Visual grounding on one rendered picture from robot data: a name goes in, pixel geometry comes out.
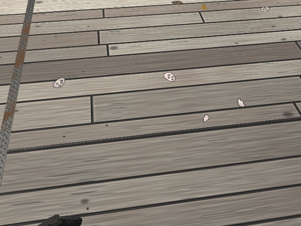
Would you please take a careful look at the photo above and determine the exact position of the left robot hand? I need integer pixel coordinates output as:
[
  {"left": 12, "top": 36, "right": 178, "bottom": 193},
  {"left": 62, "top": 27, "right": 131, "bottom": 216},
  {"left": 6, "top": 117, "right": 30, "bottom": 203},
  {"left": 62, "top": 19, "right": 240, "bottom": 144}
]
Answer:
[{"left": 38, "top": 215, "right": 82, "bottom": 226}]

